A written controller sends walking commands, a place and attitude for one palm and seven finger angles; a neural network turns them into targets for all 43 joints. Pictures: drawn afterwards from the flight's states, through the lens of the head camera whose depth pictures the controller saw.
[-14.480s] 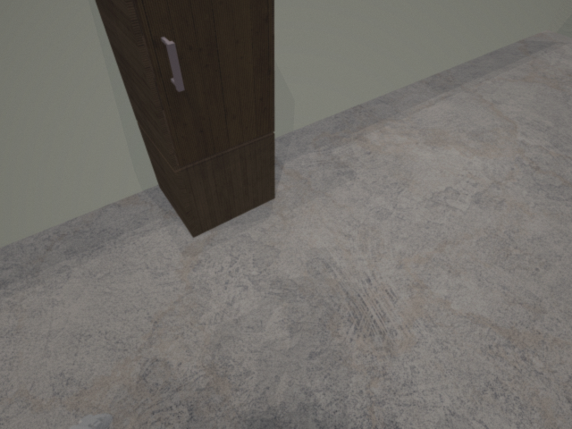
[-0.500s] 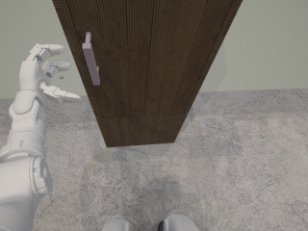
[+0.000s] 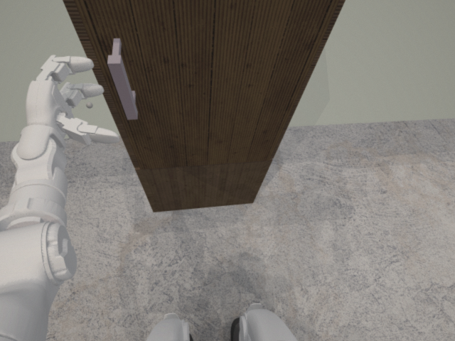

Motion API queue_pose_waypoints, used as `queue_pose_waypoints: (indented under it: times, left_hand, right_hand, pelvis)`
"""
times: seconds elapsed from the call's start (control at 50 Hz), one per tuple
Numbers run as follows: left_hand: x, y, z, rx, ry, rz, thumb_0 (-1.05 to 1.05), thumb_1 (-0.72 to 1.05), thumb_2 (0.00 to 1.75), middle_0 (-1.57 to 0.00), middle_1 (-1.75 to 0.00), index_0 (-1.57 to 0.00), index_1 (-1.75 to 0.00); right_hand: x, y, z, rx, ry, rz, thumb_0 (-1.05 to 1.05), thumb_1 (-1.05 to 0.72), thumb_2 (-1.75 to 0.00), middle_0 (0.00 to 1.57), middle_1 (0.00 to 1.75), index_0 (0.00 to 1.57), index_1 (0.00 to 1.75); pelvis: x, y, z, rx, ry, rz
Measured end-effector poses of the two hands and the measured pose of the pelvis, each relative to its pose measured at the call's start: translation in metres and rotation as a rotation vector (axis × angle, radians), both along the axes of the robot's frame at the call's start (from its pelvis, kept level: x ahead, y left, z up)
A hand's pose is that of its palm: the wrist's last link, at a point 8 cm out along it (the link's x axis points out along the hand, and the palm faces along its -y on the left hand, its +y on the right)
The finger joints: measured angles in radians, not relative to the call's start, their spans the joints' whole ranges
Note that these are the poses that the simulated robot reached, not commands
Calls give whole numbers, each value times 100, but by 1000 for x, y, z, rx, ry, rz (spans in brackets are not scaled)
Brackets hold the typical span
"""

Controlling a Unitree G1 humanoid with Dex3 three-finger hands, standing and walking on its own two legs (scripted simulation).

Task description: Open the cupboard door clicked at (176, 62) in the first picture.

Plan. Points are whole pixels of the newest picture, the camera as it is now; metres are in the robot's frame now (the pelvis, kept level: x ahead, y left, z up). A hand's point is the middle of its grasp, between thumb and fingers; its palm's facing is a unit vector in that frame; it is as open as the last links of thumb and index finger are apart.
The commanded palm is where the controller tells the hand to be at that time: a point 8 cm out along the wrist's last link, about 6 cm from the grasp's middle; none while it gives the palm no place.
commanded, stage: slide the fingers in behind the handle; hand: left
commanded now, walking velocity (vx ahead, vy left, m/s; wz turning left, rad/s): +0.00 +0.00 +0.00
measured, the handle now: (125, 82) +0.55 +0.15 +0.08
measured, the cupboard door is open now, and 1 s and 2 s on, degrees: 0 0 0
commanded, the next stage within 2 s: close the thumb around the handle in 1.36 s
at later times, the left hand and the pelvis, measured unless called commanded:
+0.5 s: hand (110, 106) +0.49 +0.17 +0.08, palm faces +0.03 -1.00 +0.00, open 14.0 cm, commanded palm +0.47 +0.21 +0.08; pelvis +0.00 +0.00 +0.00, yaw +0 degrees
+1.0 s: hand (135, 103) +0.50 +0.13 +0.08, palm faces +0.04 -1.00 -0.01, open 14.0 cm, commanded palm +0.47 +0.18 +0.08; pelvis +0.00 -0.01 +0.00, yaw +0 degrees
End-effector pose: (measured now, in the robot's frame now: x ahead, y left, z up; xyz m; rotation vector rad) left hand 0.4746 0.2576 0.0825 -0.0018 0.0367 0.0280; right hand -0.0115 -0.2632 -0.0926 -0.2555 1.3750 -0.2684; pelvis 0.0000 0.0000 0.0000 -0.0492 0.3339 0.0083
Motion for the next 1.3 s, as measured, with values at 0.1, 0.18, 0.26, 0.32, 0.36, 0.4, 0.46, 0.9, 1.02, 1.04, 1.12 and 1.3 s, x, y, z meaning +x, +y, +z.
queue_pose_waypoints:
  times: [0.1, 0.18, 0.26, 0.32, 0.36, 0.4, 0.46, 0.9, 1.02, 1.04, 1.12, 1.3]
  left_hand:
    - [4, -10, -1, -3, -20, 11, -1, -50, 30, -30, -120, -30, -120]
    - [4, -15, 1, 5, -29, 9, -1, -50, 30, -30, -120, -30, -120]
    - [1, -18, 0, 8, -10, 11, -1, -50, 30, -30, -120, -30, -120]
    - [-1, -20, 2, 6, -22, 19, -1, -50, 30, -30, -120, -30, -120]
    - [-3, -22, 3, 6, -31, 20, -1, -50, 30, -30, -120, -30, -120]
    - [-4, -25, 3, 10, -29, 15, -1, -50, 30, -30, -120, -30, -120]
    - [-4, -31, 1, 13, -21, 5, -1, -50, 30, -30, -120, -30, -120]
    - [2, -63, -1, 14, -27, 13, -1, -50, 30, -30, -120, -30, -120]
    - [6, -74, -1, 10, -28, 12, -1, -50, 30, -30, -120, -30, -120]
    - [6, -75, -1, 10, -30, 14, -1, -50, 30, -30, -120, -30, -120]
    - [6, -75, -2, 21, -21, 21, -1, -50, 30, -30, -120, -30, -120]
    - [4, -68, 1, 18, -31, 31, -1, -50, 30, -30, -120, -30, -120]
  right_hand:
    - [3, -1, 0, 0, -18, -5, 1, -90, -90, 21, 30, 20, 30]
    - [9, 1, 0, 13, -38, -10, 1, -90, -90, 21, 30, 20, 30]
    - [16, 4, -2, 28, -53, -4, 1, -90, -90, 21, 30, 20, 30]
    - [21, 5, -3, 38, -65, 3, 1, -90, -90, 21, 30, 20, 30]
    - [25, 6, -4, 44, -72, 9, 1, -90, -90, 21, 30, 20, 30]
    - [28, 6, -5, 48, -78, 15, 1, -90, -90, 21, 30, 20, 30]
    - [32, 6, -6, 51, -84, 24, 1, -90, -90, 21, 30, 20, 30]
    - [15, -3, -10, 48, -62, 12, 1, -90, -90, 21, 30, 20, 30]
    - [10, -3, -11, 55, -54, 3, 1, -90, -90, 21, 30, 20, 30]
    - [9, -3, -11, 55, -55, 1, 1, -90, -90, 21, 30, 20, 30]
    - [9, -3, -10, 60, -60, -5, 1, -90, -90, 21, 30, 20, 30]
    - [13, -6, -10, 57, -63, 3, 1, -90, -90, 21, 30, 20, 30]
  pelvis:
    - [1, 0, 0, 3, 5, -8]
    - [3, -1, 1, 4, 0, -13]
    - [4, -1, 2, 6, -6, -11]
    - [5, -1, 2, 7, -9, -11]
    - [6, -2, 2, 8, -12, -10]
    - [5, -2, 2, 9, -14, -7]
    - [5, -3, 2, 9, -14, -1]
    - [0, -9, -1, 19, -5, -2]
    - [0, -10, -1, 22, -3, -7]
    - [0, -10, -1, 23, -2, -8]
    - [0, -11, 0, 25, -4, -13]
    - [1, -13, 0, 25, -5, -10]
